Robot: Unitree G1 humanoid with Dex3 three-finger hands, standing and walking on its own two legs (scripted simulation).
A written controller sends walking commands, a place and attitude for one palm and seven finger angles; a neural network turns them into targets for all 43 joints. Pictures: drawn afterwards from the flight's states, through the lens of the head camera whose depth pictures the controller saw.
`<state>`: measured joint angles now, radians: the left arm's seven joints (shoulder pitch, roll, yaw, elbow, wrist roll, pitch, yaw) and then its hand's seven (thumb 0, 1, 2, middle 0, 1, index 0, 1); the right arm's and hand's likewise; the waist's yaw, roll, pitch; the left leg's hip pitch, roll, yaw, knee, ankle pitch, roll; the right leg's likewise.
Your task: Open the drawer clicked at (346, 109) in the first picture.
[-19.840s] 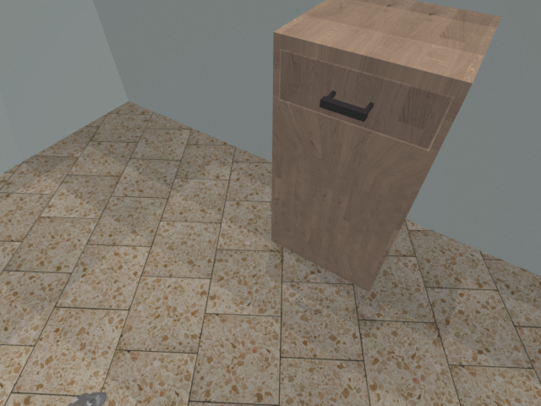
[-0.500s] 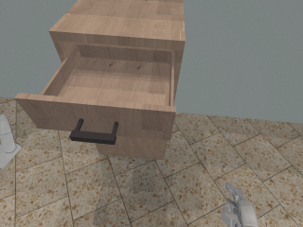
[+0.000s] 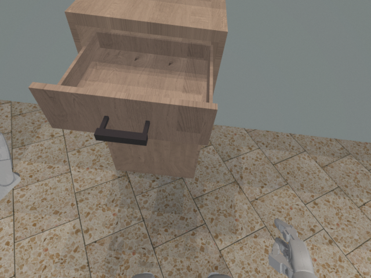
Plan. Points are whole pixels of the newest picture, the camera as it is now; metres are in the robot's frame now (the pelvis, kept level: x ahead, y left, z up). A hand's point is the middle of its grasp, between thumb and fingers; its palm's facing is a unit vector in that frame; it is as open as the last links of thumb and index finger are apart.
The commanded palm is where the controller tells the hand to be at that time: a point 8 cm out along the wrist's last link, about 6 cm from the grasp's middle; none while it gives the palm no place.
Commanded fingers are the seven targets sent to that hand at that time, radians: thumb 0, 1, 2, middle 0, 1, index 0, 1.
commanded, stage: step back with the hand held close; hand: left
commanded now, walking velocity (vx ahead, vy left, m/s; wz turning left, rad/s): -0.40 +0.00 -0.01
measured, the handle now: (124, 129) +0.43 +0.18 +0.04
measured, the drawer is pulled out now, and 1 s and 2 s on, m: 0.29 0.29 0.29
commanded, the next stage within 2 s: stop stepping back and stand still in 0.04 s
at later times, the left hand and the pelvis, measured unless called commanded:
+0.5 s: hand out of the picture +0.08 +0.21 +0.22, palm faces +0.42 -0.80 -0.43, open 7.4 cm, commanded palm +0.01 +0.26 +0.23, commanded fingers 0.00 0.90 0.90 -0.20 -0.30 -0.20 -0.30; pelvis -0.12 -0.02 +0.01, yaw +0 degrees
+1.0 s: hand out of the picture +0.09 +0.22 +0.15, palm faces +0.32 -0.82 -0.48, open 7.4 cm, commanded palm none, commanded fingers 0.00 0.90 0.90 -0.20 -0.30 -0.20 -0.30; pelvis -0.13 -0.01 +0.00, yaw -1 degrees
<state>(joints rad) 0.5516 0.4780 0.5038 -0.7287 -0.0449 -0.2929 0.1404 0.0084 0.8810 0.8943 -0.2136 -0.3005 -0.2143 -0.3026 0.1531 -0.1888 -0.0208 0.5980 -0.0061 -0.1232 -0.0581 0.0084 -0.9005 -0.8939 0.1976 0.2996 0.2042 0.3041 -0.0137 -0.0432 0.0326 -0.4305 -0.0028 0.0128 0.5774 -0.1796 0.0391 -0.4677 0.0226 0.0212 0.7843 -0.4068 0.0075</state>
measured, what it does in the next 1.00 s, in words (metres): walks backwards: right foot, then left foot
